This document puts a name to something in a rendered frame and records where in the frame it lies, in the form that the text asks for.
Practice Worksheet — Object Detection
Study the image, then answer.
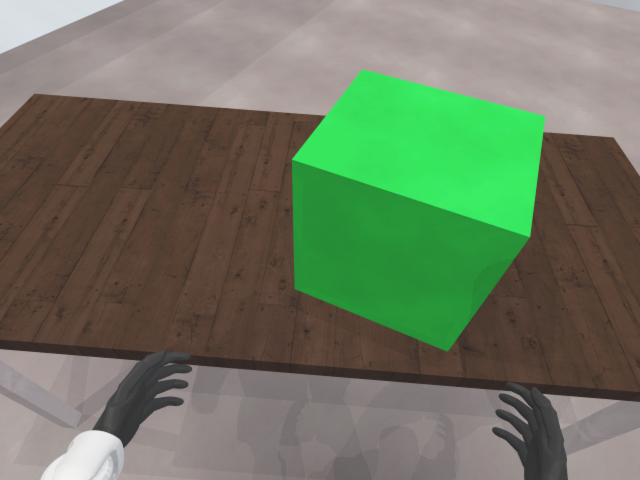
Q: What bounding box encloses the left robot forearm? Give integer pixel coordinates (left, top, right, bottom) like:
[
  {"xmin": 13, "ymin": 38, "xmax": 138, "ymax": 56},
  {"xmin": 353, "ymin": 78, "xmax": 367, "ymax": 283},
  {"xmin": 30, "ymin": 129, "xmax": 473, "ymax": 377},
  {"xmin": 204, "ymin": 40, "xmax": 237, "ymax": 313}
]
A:
[{"xmin": 41, "ymin": 430, "xmax": 124, "ymax": 480}]

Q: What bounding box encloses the carton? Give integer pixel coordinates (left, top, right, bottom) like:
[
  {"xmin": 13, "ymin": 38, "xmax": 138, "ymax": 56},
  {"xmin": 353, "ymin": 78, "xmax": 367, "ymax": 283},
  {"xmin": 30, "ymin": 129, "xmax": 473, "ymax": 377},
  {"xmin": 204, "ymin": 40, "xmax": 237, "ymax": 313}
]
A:
[{"xmin": 292, "ymin": 69, "xmax": 545, "ymax": 352}]

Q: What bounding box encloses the left robot hand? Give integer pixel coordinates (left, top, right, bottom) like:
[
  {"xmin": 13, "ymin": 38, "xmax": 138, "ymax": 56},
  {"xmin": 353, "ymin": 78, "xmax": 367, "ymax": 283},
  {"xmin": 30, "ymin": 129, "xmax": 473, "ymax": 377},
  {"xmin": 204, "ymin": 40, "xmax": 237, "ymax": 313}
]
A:
[{"xmin": 92, "ymin": 350, "xmax": 192, "ymax": 448}]

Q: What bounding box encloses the table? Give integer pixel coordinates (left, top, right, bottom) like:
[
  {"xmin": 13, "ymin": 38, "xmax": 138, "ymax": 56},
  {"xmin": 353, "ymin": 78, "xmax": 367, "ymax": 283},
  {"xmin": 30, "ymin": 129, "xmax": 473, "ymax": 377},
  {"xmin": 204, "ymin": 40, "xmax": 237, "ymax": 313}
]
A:
[{"xmin": 0, "ymin": 94, "xmax": 640, "ymax": 466}]

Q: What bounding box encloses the right robot hand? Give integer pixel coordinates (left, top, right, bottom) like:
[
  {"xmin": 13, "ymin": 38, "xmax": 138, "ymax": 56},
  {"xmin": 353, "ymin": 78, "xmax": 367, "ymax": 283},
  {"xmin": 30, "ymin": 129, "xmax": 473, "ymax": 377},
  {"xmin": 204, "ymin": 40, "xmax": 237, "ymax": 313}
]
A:
[{"xmin": 492, "ymin": 382, "xmax": 568, "ymax": 480}]

